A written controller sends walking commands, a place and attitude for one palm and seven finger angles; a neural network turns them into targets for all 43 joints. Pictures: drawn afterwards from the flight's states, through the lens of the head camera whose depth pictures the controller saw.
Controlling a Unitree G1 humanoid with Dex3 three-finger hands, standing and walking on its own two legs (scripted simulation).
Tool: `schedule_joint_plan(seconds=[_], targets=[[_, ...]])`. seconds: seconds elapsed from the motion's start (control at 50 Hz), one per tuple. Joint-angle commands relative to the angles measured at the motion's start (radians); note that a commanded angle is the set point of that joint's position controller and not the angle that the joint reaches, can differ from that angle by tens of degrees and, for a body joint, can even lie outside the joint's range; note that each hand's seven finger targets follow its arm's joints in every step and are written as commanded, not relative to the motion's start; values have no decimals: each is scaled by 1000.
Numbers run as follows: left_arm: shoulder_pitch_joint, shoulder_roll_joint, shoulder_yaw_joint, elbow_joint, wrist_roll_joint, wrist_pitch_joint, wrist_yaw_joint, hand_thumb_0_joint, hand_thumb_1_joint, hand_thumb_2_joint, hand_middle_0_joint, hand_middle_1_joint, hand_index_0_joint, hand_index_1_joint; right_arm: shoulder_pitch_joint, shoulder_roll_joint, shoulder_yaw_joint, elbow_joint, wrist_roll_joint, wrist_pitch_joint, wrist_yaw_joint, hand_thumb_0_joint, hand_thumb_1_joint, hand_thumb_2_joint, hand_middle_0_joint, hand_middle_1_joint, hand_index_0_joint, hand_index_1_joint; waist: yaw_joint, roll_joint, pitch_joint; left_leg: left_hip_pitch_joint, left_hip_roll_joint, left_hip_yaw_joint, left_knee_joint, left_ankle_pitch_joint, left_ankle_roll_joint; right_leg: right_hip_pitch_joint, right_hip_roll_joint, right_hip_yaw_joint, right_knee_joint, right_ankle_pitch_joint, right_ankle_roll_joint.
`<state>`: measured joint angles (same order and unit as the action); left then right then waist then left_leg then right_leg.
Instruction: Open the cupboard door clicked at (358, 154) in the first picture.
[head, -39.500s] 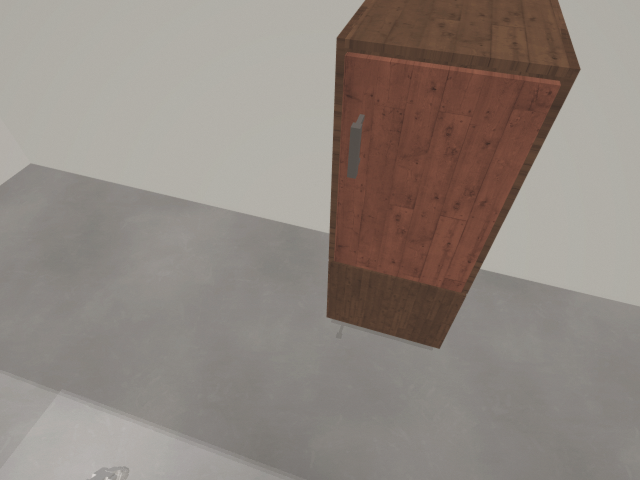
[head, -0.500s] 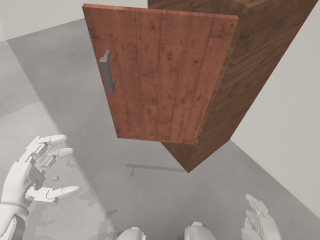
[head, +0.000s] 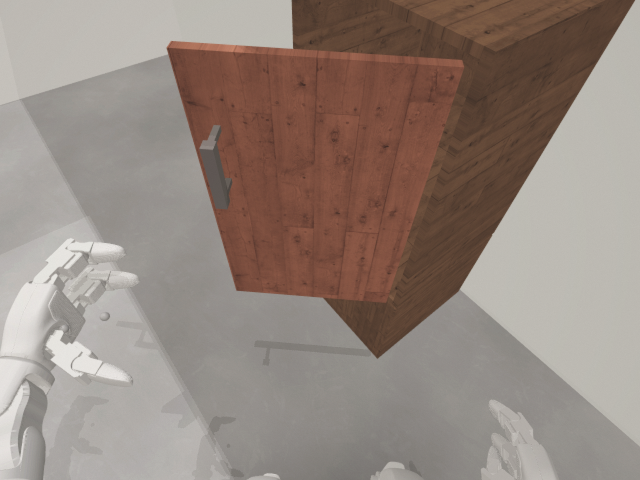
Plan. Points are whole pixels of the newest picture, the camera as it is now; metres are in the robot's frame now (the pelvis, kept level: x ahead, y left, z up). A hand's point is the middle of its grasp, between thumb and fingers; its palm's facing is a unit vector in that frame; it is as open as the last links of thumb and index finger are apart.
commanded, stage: raise the hand with hooked fingers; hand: left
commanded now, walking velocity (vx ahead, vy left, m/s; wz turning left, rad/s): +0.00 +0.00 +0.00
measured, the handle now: (219, 168) +0.53 +0.20 +0.07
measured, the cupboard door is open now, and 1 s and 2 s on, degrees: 47 47 47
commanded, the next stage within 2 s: move the hooked fingers beside the handle in 0.64 s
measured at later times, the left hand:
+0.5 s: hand (117, 291) +0.30 +0.26 +0.08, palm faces +0.02 -1.00 -0.04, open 14.0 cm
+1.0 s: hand (122, 277) +0.32 +0.26 +0.08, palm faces +0.01 -1.00 -0.01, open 14.0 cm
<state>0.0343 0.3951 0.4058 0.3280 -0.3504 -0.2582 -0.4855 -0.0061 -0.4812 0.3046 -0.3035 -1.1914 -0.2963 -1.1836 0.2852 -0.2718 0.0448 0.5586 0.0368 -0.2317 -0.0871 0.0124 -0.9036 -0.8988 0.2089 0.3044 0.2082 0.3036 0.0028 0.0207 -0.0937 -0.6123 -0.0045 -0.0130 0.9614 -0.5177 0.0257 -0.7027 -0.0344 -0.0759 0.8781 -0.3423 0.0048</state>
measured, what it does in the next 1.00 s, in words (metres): stands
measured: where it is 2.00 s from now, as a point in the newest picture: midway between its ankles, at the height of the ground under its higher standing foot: outside the picture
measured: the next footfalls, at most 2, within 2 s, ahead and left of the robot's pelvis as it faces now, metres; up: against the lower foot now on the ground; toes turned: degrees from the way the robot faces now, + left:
none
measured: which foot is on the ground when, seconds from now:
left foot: down 0.00-1.00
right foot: down 0.00-1.00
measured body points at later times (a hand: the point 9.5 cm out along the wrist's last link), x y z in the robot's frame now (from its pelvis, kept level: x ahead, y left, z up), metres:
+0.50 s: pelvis +0.01 -0.01 +0.01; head +0.05 -0.01 +0.46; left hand +0.29 +0.31 +0.09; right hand +0.15 -0.26 -0.07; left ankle -0.02 +0.10 -0.69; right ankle +0.05 -0.13 -0.69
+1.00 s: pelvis +0.00 -0.01 +0.01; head +0.04 +0.00 +0.45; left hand +0.31 +0.31 +0.09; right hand +0.14 -0.26 -0.08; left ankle -0.02 +0.10 -0.69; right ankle +0.05 -0.13 -0.69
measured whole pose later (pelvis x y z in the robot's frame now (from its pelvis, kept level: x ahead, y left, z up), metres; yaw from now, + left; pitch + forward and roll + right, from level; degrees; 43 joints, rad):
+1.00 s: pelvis +0.00 -0.01 +0.01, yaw +0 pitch +9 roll -1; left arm -0.21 0.43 0.42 0.60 -0.31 -0.28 -0.51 -0.01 -0.50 0.30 -0.30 -1.20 -0.30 -1.20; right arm 0.28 -0.28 0.05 0.58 0.04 -0.18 -0.11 0.01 -0.90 -0.90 0.21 0.30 0.21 0.30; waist -0.01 0.01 -0.08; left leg -0.59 0.00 -0.01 0.90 -0.48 0.02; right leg -0.68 -0.03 -0.07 0.83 -0.31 -0.01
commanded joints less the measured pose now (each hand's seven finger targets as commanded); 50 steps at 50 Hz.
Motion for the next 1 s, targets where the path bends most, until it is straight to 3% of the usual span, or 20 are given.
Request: schedule_joint_plan(seconds=[0.0,0.12,0.2,0.32,0.4,0.48,0.52,0.58,0.64,0.72,0.76,0.8,0.88,0.94,0.98], targets=[[-215,260,109,-161,-31,-50,-10,0,-500,300,-300,-1200,-300,-1200,-11,-150,-63,-135,6,-50,-13,0,-900,-900,200,300,200,300,1,61,-217,41,-2,-32,-205,398,-35,246,41,11,-95,179,-34],[-307,282,117,-96,-27,-33,-22,0,-500,300,-300,-1200,-300,-1200,-13,-152,-61,-131,9,-35,-22,0,-900,-900,200,300,200,300,-2,63,-212,35,-7,-19,-229,340,-27,272,33,24,-128,157,-32],[-248,254,103,-67,-29,-33,-35,0,-500,300,-300,-1200,-300,-1200,-4,-150,-65,-138,8,-31,-14,0,-900,-900,200,300,200,300,2,27,-229,42,-7,-10,-226,377,-23,295,35,26,-131,203,-30],[-267,289,136,-97,-22,-63,-13,0,-500,300,-300,-1200,-300,-1200,-1,-148,-69,-140,5,-24,-11,0,-900,-900,200,300,200,300,9,46,-251,49,-8,-8,-231,400,-25,319,33,31,-128,228,-30],[-291,288,129,-107,-19,-79,-10,0,-500,300,-300,-1200,-300,-1200,-3,-145,-67,-132,3,-22,-13,0,-900,-900,200,300,200,300,2,72,-241,56,-8,-6,-234,397,-25,315,33,35,-131,229,-30],[-284,282,124,-80,-25,-76,-16,0,-500,300,-300,-1200,-300,-1200,-3,-149,-67,-131,4,-19,-17,0,-900,-900,200,300,200,300,-4,29,-225,42,-8,-4,-232,369,-19,316,36,38,-140,216,-29],[-296,275,117,-82,-24,-75,-25,0,-500,300,-300,-1200,-300,-1200,-10,-145,-66,-130,7,-19,-18,0,-900,-900,200,300,200,300,-3,65,-232,48,-10,-1,-237,358,-20,316,32,41,-144,209,-29],[-288,280,126,-57,-33,-70,-28,0,-500,300,-300,-1200,-300,-1200,-13,-148,-64,-134,4,-17,-20,0,-900,-900,200,300,200,300,-1,12,-213,26,-9,-2,-236,339,-16,328,33,43,-150,196,-30],[-305,273,120,-80,-31,-77,-30,0,-500,300,-300,-1200,-300,-1200,-16,-144,-64,-133,5,-18,-19,0,-900,-900,200,300,200,300,-1,57,-239,43,-12,0,-237,349,-19,325,30,44,-146,206,-29],[-299,271,117,-48,-29,-73,-32,0,-500,300,-300,-1200,-300,-1200,-17,-146,-62,-134,6,-15,-19,0,-900,-900,200,300,200,300,-3,28,-203,21,-11,-2,-239,316,-18,313,32,45,-152,174,-29],[-355,298,132,-46,-21,-77,-25,0,-500,300,-300,-1200,-300,-1200,-14,-149,-63,-125,6,-14,-24,0,-900,-900,200,300,200,300,-11,46,-210,27,-9,-3,-238,311,-19,296,30,43,-149,165,-29],[-433,275,93,-34,-16,-79,-27,0,-500,300,-300,-1200,-300,-1200,-13,-148,-61,-120,8,-12,-28,0,-900,-900,200,300,200,300,-28,38,-202,27,-9,-4,-234,285,-17,279,33,48,-150,142,-27],[-519,287,75,17,-2,-84,-27,0,-500,300,-300,-1200,-300,-1200,-3,-154,-58,-107,6,-11,-34,0,-900,-900,200,300,200,300,-35,52,-207,30,-9,-11,-231,272,-19,258,32,46,-143,121,-32],[-556,325,101,83,13,-81,-29,0,-500,300,-300,-1200,-300,-1200,2,-156,-57,-102,7,-3,-35,0,-900,-900,200,300,200,300,-28,64,-219,11,-9,-12,-234,264,-22,260,29,48,-139,113,-33],[-547,353,128,126,10,-81,-31,0,-500,300,-300,-1200,-300,-1200,13,-160,-58,-102,5,4,-32,0,-900,-900,200,300,200,300,-19,27,-237,-3,-8,-9,-225,278,-20,282,32,54,-136,130,-34]])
